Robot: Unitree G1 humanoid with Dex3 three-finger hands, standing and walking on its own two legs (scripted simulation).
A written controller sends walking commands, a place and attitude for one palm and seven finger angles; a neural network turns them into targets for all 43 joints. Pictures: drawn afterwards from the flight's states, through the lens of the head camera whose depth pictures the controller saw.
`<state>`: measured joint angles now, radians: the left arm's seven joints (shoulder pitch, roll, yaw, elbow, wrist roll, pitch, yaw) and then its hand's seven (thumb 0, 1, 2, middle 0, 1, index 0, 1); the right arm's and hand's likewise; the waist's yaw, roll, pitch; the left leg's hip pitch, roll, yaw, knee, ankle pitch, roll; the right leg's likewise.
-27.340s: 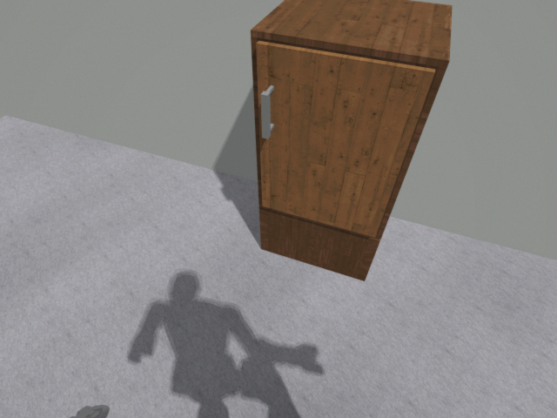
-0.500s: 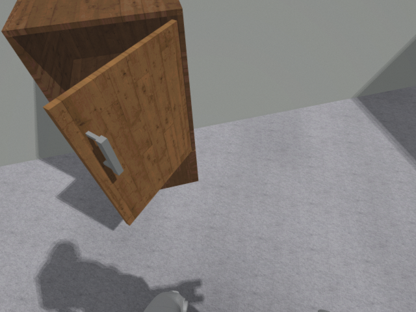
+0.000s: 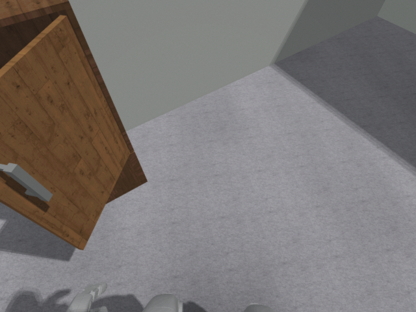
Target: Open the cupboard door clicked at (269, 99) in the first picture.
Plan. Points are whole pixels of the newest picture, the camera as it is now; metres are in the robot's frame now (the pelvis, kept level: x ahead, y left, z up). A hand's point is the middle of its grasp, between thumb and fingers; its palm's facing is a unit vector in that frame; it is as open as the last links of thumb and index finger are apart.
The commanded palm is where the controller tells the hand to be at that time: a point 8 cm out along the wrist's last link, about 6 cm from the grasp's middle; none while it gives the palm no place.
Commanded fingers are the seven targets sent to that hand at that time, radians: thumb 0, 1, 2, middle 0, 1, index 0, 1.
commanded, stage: walk to a spot facing it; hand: left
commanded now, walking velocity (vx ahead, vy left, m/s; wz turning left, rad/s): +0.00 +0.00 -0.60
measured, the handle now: (22, 182) +0.36 +0.43 -0.01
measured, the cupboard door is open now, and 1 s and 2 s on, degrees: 44 44 44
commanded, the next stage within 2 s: turn to face it in 1.92 s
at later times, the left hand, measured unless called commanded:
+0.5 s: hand (151, 297) +0.16 +0.14 -0.15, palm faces -0.30 -0.92 -0.26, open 7.4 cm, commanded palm none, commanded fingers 0.00 0.90 0.90 -0.20 -0.30 -0.20 -0.30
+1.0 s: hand (221, 231) +0.30 -0.01 -0.14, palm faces -0.63 -0.75 -0.18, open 7.4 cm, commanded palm none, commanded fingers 0.00 0.90 0.90 -0.20 -0.30 -0.20 -0.30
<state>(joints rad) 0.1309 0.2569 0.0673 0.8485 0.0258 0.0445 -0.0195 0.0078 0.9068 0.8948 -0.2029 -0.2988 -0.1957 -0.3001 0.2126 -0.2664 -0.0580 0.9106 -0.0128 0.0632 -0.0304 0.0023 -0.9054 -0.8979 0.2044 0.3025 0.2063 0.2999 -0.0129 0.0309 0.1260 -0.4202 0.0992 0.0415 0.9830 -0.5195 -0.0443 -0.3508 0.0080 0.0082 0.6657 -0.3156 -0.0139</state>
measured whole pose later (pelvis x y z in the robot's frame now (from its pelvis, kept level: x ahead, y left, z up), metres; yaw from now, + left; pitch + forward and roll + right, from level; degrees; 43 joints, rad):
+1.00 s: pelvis +0.08 -0.09 +0.02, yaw -37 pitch +1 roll -1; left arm 0.09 0.25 0.07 0.91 0.03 0.04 -0.08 0.01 0.91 0.90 -0.20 -0.30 -0.19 -0.30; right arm 0.40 -0.20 -0.02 0.97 -0.04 -0.04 -0.02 0.00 -0.90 -0.90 0.20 0.30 0.21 0.30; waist -0.04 -0.01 0.09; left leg -0.04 0.16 0.24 0.42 -0.37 -0.07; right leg -0.52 -0.07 -0.11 0.74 -0.28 0.00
